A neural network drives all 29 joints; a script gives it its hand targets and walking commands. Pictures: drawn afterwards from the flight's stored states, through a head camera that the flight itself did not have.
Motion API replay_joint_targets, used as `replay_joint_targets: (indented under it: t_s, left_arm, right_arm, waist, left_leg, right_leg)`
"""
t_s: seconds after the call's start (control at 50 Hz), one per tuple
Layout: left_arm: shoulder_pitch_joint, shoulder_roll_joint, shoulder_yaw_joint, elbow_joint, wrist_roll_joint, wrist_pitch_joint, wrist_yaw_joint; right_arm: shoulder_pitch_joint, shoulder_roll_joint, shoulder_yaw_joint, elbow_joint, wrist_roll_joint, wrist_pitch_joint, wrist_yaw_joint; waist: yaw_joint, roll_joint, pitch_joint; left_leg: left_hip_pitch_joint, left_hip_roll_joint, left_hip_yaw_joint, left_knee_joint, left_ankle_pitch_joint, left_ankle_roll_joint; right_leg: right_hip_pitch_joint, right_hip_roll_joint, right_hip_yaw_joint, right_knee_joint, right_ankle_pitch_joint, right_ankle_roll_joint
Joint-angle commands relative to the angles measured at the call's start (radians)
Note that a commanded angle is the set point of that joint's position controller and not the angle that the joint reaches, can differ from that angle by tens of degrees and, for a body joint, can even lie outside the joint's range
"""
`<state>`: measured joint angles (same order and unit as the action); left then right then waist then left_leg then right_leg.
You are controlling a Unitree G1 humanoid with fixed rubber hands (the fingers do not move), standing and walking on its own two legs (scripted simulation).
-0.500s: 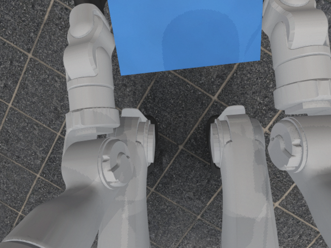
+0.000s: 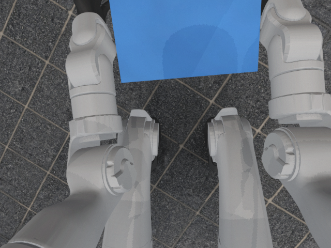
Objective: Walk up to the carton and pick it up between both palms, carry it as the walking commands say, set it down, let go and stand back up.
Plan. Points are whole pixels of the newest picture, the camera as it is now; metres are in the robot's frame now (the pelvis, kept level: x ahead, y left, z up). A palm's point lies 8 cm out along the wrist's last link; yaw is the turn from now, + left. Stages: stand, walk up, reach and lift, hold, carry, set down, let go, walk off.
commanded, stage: reach and lift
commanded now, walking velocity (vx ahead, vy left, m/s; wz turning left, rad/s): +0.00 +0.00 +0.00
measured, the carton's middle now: (179, 21) +0.53 +0.01 -0.17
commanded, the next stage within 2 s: none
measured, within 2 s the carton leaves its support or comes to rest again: neither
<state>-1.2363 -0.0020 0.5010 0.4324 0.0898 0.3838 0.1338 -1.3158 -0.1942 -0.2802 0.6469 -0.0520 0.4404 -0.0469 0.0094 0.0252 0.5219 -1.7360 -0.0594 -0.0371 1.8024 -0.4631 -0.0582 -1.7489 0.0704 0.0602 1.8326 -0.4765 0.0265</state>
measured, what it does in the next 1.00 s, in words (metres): rises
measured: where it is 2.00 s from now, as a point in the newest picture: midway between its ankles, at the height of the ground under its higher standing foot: (182, 153)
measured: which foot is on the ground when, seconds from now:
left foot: down 0.00-1.00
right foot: down 0.00-1.00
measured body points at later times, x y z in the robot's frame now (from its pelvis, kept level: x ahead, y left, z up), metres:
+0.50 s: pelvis +0.00 +0.00 +0.06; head +0.32 -0.02 +0.37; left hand +0.52 +0.15 -0.02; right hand +0.53 -0.15 -0.05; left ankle +0.16 +0.13 -0.45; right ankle +0.15 -0.12 -0.45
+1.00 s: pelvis +0.04 +0.00 +0.11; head +0.26 -0.01 +0.51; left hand +0.50 +0.16 +0.08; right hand +0.51 -0.14 +0.05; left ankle +0.16 +0.13 -0.45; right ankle +0.15 -0.12 -0.45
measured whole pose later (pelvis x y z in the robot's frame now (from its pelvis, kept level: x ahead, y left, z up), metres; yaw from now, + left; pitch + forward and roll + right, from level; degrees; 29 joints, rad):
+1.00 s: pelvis +0.04 +0.00 +0.11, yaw -1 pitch +25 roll +1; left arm -0.86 -0.09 0.48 0.55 0.14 0.37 0.10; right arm -0.91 -0.05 -0.31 0.72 -0.11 0.41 -0.06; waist 0.04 0.02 0.05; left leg -1.42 -0.04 -0.06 1.41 -0.43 -0.04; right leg -1.43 0.06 0.06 1.43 -0.44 0.01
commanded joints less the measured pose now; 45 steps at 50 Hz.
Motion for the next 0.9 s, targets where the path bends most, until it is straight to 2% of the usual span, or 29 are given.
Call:
replay_joint_targets:
  t_s: [0.0,0.02,0.04,0.06,0.08,0.12,0.14,0.16,0.2,0.28,0.32,0.34,0.36,0.38,0.44,0.48,0.5,0.52,0.56,0.6,0.62,0.66,0.72,0.74,0.8,0.86,0.88]
  left_arm:
    - [-0.678,-1.01,-0.737,0.102,-0.155,0.05,-0.25]
    - [-0.679,-1.026,-0.74,0.09,-0.157,0.05,-0.253]
    - [-0.676,-1.021,-0.739,0.084,-0.158,0.047,-0.252]
    - [-0.681,-1.016,-0.732,0.089,-0.151,0.046,-0.253]
    - [-0.682,-1.023,-0.746,0.052,-0.159,0.043,-0.252]
    - [-0.649,-1.026,-0.73,0.109,-0.143,0.049,-0.255]
    - [-0.643,-1.026,-0.722,0.119,-0.138,0.046,-0.258]
    - [-0.632,-1.037,-0.734,0.099,-0.14,0.042,-0.259]
    - [-0.643,-1.043,-0.746,0.082,-0.152,0.042,-0.261]
    - [-0.623,-1.04,-0.769,0.035,-0.165,0.043,-0.261]
    - [-0.598,-1.041,-0.776,0.044,-0.163,0.049,-0.263]
    - [-0.592,-1.033,-0.764,0.068,-0.154,0.051,-0.264]
    - [-0.6,-1.037,-0.772,0.063,-0.158,0.047,-0.265]
    - [-0.582,-1.036,-0.783,0.045,-0.163,0.045,-0.264]
    - [-0.57,-1.041,-0.8,0.028,-0.169,0.048,-0.262]
    - [-0.562,-1.024,-0.788,0.055,-0.159,0.048,-0.263]
    - [-0.557,-1.041,-0.797,0.053,-0.165,0.046,-0.264]
    - [-0.563,-1.04,-0.805,0.03,-0.172,0.042,-0.264]
    - [-0.533,-1.051,-0.804,0.056,-0.165,0.045,-0.263]
    - [-0.534,-1.052,-0.811,0.034,-0.17,0.041,-0.262]
    - [-0.514,-1.04,-0.798,0.065,-0.158,0.042,-0.264]
    - [-0.499,-1.06,-0.801,0.072,-0.164,0.035,-0.267]
    - [-0.482,-1.062,-0.817,0.029,-0.167,0.034,-0.267]
    - [-0.469,-1.058,-0.808,0.043,-0.159,0.034,-0.271]
    - [-0.433,-1.074,-0.795,0.086,-0.141,0.032,-0.279]
    - [-0.405,-1.118,-0.786,0.099,-0.14,0.025,-0.287]
    - [-0.375,-1.126,-0.774,0.131,-0.128,0.027,-0.292]
  right_arm:
    - [-0.756,1.015,0.558,-0.168,0.182,-0.061,0.247]
    - [-0.758,1.022,0.555,-0.185,0.18,-0.064,0.25]
    - [-0.77,1.024,0.565,-0.197,0.194,-0.067,0.253]
    - [-0.77,1.029,0.56,-0.177,0.187,-0.064,0.254]
    - [-0.754,1.035,0.567,-0.204,0.192,-0.066,0.256]
    - [-0.757,1.033,0.565,-0.182,0.186,-0.066,0.255]
    - [-0.728,1.033,0.548,-0.161,0.172,-0.066,0.258]
    - [-0.719,1.045,0.561,-0.174,0.175,-0.069,0.262]
    - [-0.735,1.046,0.572,-0.192,0.18,-0.069,0.261]
    - [-0.704,1.063,0.6,-0.236,0.192,-0.064,0.256]
    - [-0.686,1.063,0.605,-0.234,0.192,-0.061,0.253]
    - [-0.681,1.066,0.601,-0.214,0.187,-0.06,0.252]
    - [-0.693,1.055,0.601,-0.23,0.186,-0.065,0.251]
    - [-0.68,1.071,0.622,-0.24,0.199,-0.064,0.25]
    - [-0.674,1.061,0.625,-0.261,0.201,-0.063,0.243]
    - [-0.65,1.069,0.616,-0.219,0.191,-0.06,0.24]
    - [-0.65,1.078,0.625,-0.24,0.196,-0.066,0.24]
    - [-0.641,1.082,0.623,-0.241,0.199,-0.067,0.239]
    - [-0.645,1.075,0.623,-0.242,0.201,-0.069,0.238]
    - [-0.621,1.089,0.632,-0.251,0.199,-0.07,0.237]
    - [-0.611,1.08,0.622,-0.219,0.189,-0.068,0.238]
    - [-0.605,1.1,0.634,-0.239,0.188,-0.076,0.235]
    - [-0.582,1.116,0.648,-0.262,0.201,-0.077,0.235]
    - [-0.567,1.112,0.639,-0.239,0.191,-0.074,0.235]
    - [-0.534,1.137,0.624,-0.199,0.175,-0.077,0.238]
    - [-0.49,1.186,0.605,-0.179,0.159,-0.081,0.244]
    - [-0.482,1.197,0.604,-0.166,0.161,-0.083,0.245]
  waist:
    - [0.006,-0.061,-2.238]
    - [0.006,-0.045,-2.243]
    - [0.02,-0.051,-2.251]
    - [0.019,-0.06,-2.246]
    - [0.016,-0.052,-2.291]
    - [0.03,-0.052,-2.247]
    - [0.016,-0.057,-2.209]
    - [0.026,-0.047,-2.229]
    - [0.019,-0.058,-2.267]
    - [0.024,-0.067,-2.326]
    - [0.027,-0.062,-2.307]
    - [0.041,-0.061,-2.272]
    - [0.023,-0.062,-2.257]
    - [0.037,-0.069,-2.287]
    - [0.028,-0.065,-2.322]
    - [0.037,-0.069,-2.23]
    - [0.041,-0.062,-2.24]
    - [0.032,-0.053,-2.267]
    - [0.033,-0.048,-2.256]
    - [0.041,-0.056,-2.268]
    - [0.038,-0.06,-2.218]
    - [0.045,-0.068,-2.201]
    - [0.049,-0.063,-2.247]
    - [0.039,-0.064,-2.216]
    - [0.048,-0.058,-2.093]
    - [0.04,-0.064,-2.005]
    - [0.051,-0.05,-1.957]
  left_leg:
    - [0.559,-0.104,0.12,-0.184,0.095,0.025]
    - [0.578,-0.106,0.115,-0.198,0.088,0.024]
    - [0.585,-0.106,0.116,-0.204,0.093,0.024]
    - [0.584,-0.104,0.116,-0.217,0.081,0.028]
    - [0.629,-0.106,0.114,-0.224,0.11,0.027]
    - [0.618,-0.106,0.112,-0.238,0.094,0.029]
    - [0.603,-0.103,0.107,-0.251,0.074,0.028]
    - [0.626,-0.104,0.107,-0.259,0.089,0.026]
    - [0.646,-0.107,0.107,-0.263,0.105,0.026]
    - [0.697,-0.111,0.103,-0.293,0.141,0.027]
    - [0.708,-0.11,0.1,-0.309,0.128,0.027]
    - [0.689,-0.107,0.102,-0.313,0.115,0.026]
    - [0.684,-0.107,0.095,-0.323,0.101,0.027]
    - [0.723,-0.108,0.096,-0.333,0.125,0.026]
    - [0.771,-0.109,0.091,-0.351,0.132,0.026]
    - [0.736,-0.105,0.086,-0.371,0.09,0.028]
    - [0.751,-0.106,0.084,-0.376,0.104,0.028]
    - [0.777,-0.104,0.083,-0.379,0.114,0.027]
    - [0.795,-0.105,0.083,-0.403,0.1,0.026]
    - [0.823,-0.104,0.077,-0.412,0.118,0.027]
    - [0.807,-0.102,0.072,-0.422,0.099,0.028]
    - [0.803,-0.105,0.073,-0.428,0.117,0.027]
    - [0.853,-0.104,0.069,-0.448,0.152,0.027]
    - [0.841,-0.102,0.069,-0.455,0.143,0.028]
    - [0.814,-0.102,0.059,-0.483,0.111,0.027]
    - [0.82,-0.101,0.051,-0.513,0.126,0.028]
    - [0.804,-0.1,0.056,-0.519,0.12,0.026]
  right_leg:
    - [0.65,0.079,-0.101,-0.243,0.119,-0.015]
    - [0.661,0.081,-0.098,-0.251,0.112,-0.016]
    - [0.663,0.079,-0.098,-0.255,0.11,-0.014]
    - [0.669,0.077,-0.099,-0.265,0.099,-0.011]
    - [0.697,0.081,-0.1,-0.267,0.129,-0.011]
    - [0.688,0.081,-0.096,-0.282,0.11,-0.011]
    - [0.672,0.082,-0.098,-0.291,0.093,-0.012]
    - [0.691,0.084,-0.091,-0.298,0.105,-0.013]
    - [0.725,0.082,-0.091,-0.313,0.12,-0.012]
    - [0.807,0.089,-0.089,-0.332,0.163,-0.007]
    - [0.812,0.09,-0.086,-0.346,0.155,-0.006]
    - [0.812,0.087,-0.077,-0.361,0.138,-0.008]
    - [0.809,0.09,-0.08,-0.367,0.125,-0.007]
    - [0.834,0.089,-0.078,-0.374,0.144,-0.004]
    - [0.872,0.091,-0.078,-0.394,0.151,-0.005]
    - [0.855,0.088,-0.071,-0.417,0.112,-0.006]
    - [0.873,0.091,-0.065,-0.425,0.12,-0.007]
    - [0.896,0.089,-0.064,-0.43,0.132,-0.01]
    - [0.892,0.091,-0.068,-0.446,0.123,-0.007]
    - [0.914,0.092,-0.061,-0.46,0.13,-0.009]
    - [0.898,0.088,-0.06,-0.469,0.116,-0.009]
    - [0.931,0.09,-0.054,-0.485,0.126,-0.009]
    - [0.972,0.092,-0.051,-0.498,0.169,-0.006]
    - [0.963,0.09,-0.046,-0.509,0.164,-0.004]
    - [0.931,0.092,-0.042,-0.53,0.122,-0.009]
    - [0.939,0.095,-0.047,-0.552,0.128,-0.009]
    - [0.938,0.092,-0.04,-0.566,0.119,-0.01]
